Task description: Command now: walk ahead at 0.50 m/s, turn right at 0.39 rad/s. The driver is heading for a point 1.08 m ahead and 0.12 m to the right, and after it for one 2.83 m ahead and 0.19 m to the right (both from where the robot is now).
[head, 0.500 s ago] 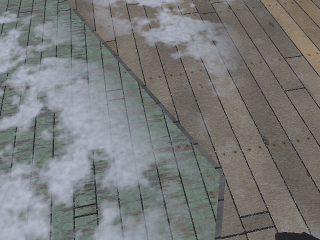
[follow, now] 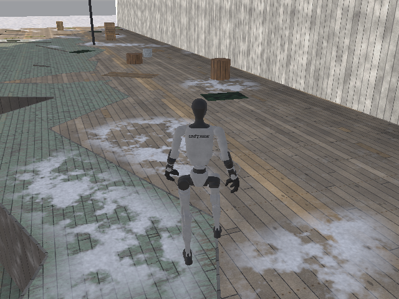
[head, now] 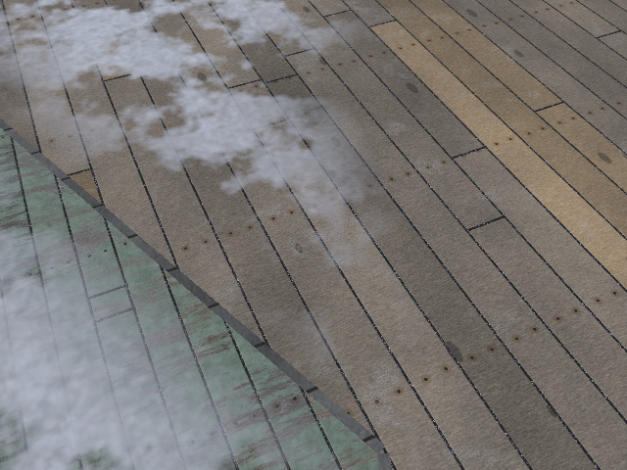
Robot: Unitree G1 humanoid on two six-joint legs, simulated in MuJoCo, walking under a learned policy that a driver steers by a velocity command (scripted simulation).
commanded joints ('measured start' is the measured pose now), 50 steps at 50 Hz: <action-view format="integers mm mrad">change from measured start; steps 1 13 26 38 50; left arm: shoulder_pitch -144 120 232 130 -102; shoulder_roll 50 137 169 137 42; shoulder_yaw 5 51 56 38 11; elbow -121 -134 -60 -117 -173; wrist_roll -2 22 1 11 6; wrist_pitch -15 -11 -13 -25 -28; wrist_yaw -20 2 23 25 8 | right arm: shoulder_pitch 29 -118 -350 -66 56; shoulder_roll -165 -147 -93 -114 -169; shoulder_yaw -40 -19 -1 -14 -25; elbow -23 -161 -229 -158 -70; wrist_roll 9 2 11 -9 20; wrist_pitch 8 -49 -23 -12 0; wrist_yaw -9 -2 20 22 1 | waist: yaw -23 74 150 33 -21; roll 81 20 -25 127 104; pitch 79 -94 31 -13 43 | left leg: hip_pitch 38 -702 -603 -121 -121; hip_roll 319 168 118 316 238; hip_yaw -53 -215 -164 -512 -218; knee -24 993 357 28 -39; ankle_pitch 373 -99 328 -26 306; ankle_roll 130 -25 -46 192 162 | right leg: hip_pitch -47 632 555 -34 36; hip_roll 15 -115 -79 -1 18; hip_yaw -22 376 191 60 -21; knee -55 -372 -416 500 -43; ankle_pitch -45 -13 -124 -405 24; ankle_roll -27 -299 -202 -19 25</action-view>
